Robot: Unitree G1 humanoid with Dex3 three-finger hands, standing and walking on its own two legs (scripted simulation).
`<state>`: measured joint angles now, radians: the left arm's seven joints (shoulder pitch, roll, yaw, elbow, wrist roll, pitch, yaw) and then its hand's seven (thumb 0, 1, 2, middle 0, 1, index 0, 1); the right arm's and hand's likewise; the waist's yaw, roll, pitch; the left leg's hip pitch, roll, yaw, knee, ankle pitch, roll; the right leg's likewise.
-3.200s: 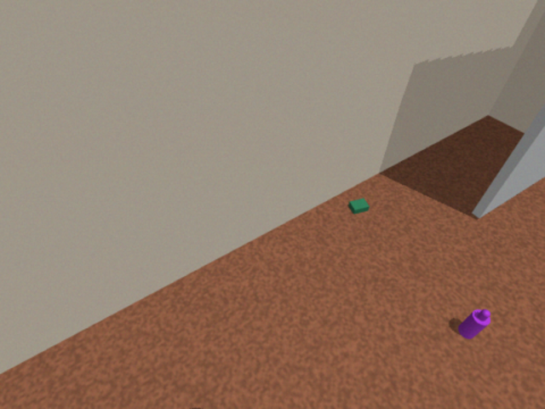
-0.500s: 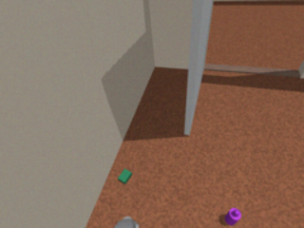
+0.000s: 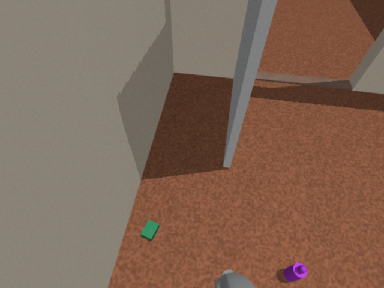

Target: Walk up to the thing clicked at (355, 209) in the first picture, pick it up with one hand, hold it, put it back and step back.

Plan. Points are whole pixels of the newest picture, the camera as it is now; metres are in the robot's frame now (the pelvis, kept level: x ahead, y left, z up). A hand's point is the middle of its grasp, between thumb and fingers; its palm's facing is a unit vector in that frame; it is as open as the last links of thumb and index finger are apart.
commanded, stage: walk up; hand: left
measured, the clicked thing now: (150, 230) +0.47 +0.20 -0.75
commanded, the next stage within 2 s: stand in 1.48 s
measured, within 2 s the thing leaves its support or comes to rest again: neither
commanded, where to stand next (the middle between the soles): +0.12 -0.03 m, yaw -1 degrees
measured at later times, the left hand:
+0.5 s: hand out of the picture +0.13 +0.23 -0.13, palm faces -0.07 -0.94 -0.33, open 7.4 cm
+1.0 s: hand out of the picture +0.10 +0.24 -0.14, palm faces -0.04 -0.94 -0.33, open 7.4 cm
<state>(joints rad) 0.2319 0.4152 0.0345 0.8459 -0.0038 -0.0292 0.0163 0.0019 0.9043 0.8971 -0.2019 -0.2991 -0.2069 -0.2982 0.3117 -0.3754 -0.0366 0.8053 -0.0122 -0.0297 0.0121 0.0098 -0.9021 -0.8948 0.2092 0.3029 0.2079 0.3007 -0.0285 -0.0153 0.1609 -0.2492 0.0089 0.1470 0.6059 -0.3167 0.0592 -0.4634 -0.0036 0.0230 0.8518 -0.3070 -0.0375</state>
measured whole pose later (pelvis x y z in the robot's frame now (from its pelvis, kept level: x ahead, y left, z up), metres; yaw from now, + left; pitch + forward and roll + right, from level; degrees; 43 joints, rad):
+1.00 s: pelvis +0.02 +0.00 +0.02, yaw -2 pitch -3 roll +0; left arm 0.08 0.33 0.00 1.18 0.00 -0.01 -0.01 0.00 0.90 0.90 -0.20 -0.30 -0.21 -0.30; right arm 0.09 -0.35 -0.01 1.15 -0.02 -0.02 0.01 0.01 -0.91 -0.89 0.21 0.30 0.21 0.30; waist 0.01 0.01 0.05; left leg -0.08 0.01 0.09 0.31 -0.19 0.01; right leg -0.14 0.02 0.00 0.33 -0.15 -0.02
